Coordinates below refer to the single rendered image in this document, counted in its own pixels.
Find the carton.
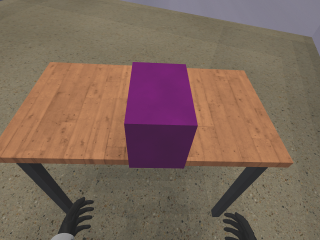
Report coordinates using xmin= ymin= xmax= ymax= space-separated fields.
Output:
xmin=124 ymin=62 xmax=198 ymax=169

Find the robot right hand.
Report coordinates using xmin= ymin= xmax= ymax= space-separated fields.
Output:
xmin=223 ymin=212 xmax=257 ymax=240

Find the robot left hand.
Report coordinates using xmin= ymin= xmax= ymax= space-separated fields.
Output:
xmin=58 ymin=197 xmax=94 ymax=237

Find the table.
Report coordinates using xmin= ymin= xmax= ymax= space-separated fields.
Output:
xmin=0 ymin=62 xmax=294 ymax=217

